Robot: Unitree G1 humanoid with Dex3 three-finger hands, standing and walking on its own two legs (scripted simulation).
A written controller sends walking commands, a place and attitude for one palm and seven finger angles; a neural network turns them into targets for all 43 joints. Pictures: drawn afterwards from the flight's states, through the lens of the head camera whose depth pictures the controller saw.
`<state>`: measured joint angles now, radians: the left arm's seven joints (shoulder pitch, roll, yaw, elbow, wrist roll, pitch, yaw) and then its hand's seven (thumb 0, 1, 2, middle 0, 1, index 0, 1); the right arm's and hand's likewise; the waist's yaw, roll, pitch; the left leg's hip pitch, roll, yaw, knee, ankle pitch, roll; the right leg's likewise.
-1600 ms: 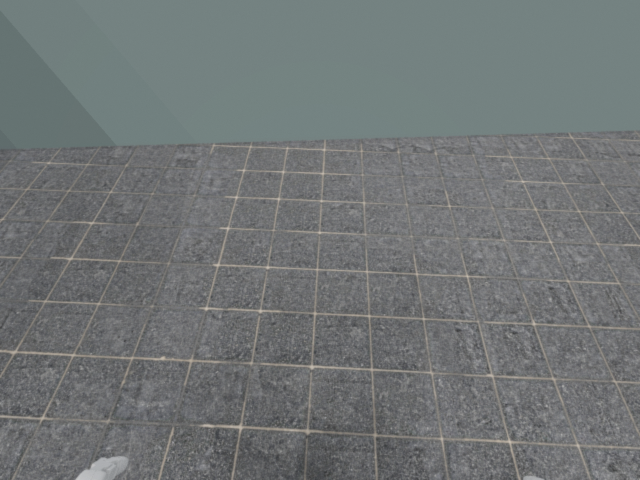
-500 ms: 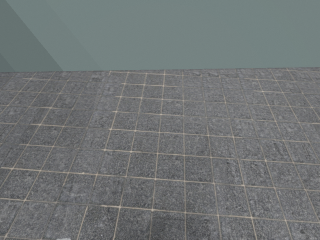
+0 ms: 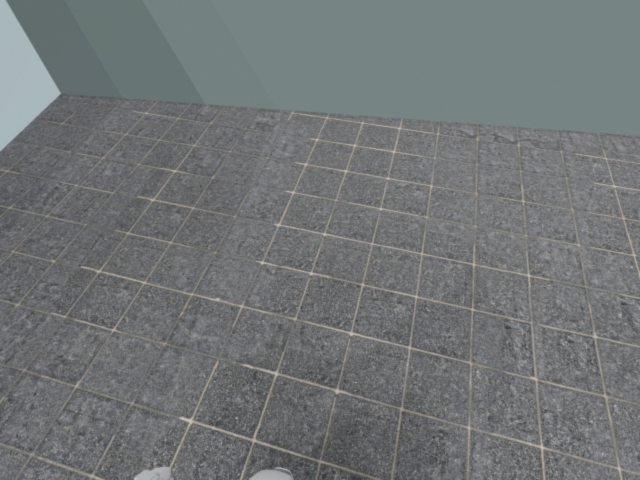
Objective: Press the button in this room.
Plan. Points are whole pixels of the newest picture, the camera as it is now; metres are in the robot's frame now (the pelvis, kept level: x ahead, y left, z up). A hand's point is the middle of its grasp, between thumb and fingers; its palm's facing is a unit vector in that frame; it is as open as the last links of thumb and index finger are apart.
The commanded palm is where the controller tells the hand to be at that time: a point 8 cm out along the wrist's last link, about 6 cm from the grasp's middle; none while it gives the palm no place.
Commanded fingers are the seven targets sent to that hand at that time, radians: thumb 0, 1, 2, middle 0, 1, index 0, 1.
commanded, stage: turn or walk to find it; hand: left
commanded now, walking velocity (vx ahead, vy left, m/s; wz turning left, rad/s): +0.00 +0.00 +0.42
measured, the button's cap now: out of the picture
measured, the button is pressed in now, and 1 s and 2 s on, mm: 0 0 0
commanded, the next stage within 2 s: stand and wait in 1.62 s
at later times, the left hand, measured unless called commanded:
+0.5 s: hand out of the picture -0.04 +0.26 -0.17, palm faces +0.27 -0.93 -0.24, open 7.4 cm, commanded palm none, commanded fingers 0.00 0.90 0.90 -0.20 -0.30 -0.20 -0.30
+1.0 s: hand out of the picture -0.06 +0.20 -0.14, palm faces +0.44 -0.86 -0.26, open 7.4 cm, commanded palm none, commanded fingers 0.00 0.90 0.90 -0.20 -0.30 -0.20 -0.30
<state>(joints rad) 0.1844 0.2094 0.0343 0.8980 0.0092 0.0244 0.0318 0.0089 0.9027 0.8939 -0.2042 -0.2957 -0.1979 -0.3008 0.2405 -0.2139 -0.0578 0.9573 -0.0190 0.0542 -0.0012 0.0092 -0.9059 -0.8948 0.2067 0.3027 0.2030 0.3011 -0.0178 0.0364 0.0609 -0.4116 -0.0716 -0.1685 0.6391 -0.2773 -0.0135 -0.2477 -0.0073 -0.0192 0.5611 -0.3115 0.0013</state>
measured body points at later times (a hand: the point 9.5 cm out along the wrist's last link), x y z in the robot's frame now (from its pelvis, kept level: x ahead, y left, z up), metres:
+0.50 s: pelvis -0.03 +0.04 +0.01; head +0.00 +0.08 +0.46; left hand -0.06 +0.31 -0.15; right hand +0.12 -0.18 -0.12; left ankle -0.05 +0.13 -0.73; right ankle -0.02 -0.11 -0.65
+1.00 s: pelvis -0.05 +0.00 +0.01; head -0.02 -0.01 +0.46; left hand -0.08 +0.25 -0.12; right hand +0.10 -0.23 -0.15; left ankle -0.12 +0.12 -0.65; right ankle +0.00 -0.10 -0.73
